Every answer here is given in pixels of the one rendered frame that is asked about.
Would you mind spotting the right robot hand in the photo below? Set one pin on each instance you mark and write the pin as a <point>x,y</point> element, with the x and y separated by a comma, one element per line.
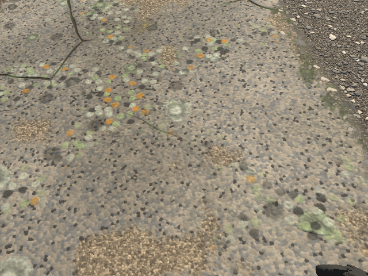
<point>339,270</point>

